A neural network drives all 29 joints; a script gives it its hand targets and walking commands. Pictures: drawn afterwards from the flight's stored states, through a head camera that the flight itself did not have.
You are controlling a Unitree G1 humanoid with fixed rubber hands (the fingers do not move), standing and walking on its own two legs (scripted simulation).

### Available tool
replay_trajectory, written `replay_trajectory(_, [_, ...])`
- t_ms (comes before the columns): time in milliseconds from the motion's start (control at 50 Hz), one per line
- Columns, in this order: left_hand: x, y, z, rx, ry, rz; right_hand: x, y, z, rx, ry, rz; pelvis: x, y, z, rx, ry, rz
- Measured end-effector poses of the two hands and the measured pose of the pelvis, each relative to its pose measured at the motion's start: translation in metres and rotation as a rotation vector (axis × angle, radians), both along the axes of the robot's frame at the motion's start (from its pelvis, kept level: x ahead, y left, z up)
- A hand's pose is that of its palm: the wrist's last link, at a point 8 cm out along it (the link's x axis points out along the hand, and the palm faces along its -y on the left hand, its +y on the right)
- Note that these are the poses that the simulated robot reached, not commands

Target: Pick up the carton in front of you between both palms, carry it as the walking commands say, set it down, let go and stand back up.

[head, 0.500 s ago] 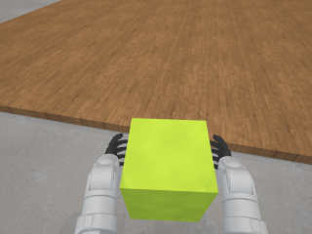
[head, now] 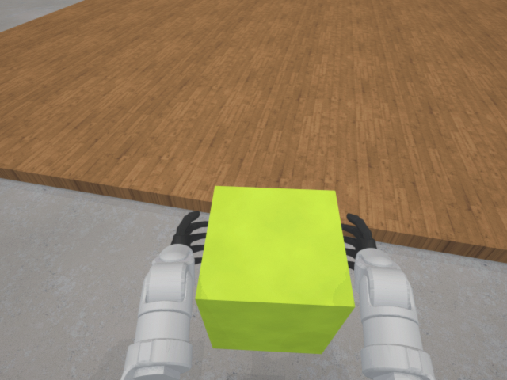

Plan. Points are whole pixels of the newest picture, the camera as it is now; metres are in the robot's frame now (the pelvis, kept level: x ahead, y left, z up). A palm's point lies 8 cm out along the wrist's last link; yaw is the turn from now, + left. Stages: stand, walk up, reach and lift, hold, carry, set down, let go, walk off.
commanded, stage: hold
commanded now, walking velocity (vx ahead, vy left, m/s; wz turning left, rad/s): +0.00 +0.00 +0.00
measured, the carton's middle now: (270, 273) +0.30 +0.00 -0.02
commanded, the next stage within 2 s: carry in 0.74 s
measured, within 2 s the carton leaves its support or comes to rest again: neither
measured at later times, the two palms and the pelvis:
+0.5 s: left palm (182, 255) +0.29 +0.15 +0.05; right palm (365, 259) +0.29 -0.15 +0.05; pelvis +0.01 +0.00 +0.00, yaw +0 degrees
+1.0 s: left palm (201, 229) +0.33 +0.12 +0.07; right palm (380, 238) +0.32 -0.18 +0.07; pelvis +0.04 -0.02 +0.00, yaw +0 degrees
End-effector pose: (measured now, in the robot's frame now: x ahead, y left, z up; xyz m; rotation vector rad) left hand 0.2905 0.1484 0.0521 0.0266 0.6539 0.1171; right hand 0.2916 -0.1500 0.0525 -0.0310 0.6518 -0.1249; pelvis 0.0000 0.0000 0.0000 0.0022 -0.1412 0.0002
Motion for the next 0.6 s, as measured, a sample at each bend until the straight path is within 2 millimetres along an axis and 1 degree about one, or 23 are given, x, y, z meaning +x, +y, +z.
replay_trajectory(300, [-0.0002, -0.0008, -0.0013, 0.013, 0.007, -0.004, 0.0008, -0.0007, -0.0014, -0.012, 0.007, 0.011, 0.0066, -0.0017, 0.0011, 0.0, 0.004, 0.002])
replay_trajectory(600, [-0.0025, -0.0008, -0.0015, 0.009, 0.005, -0.002, -0.0016, -0.0008, -0.0016, -0.008, 0.005, 0.008, 0.0032, -0.0018, 0.0006, 0.0, 0.002, 0.003])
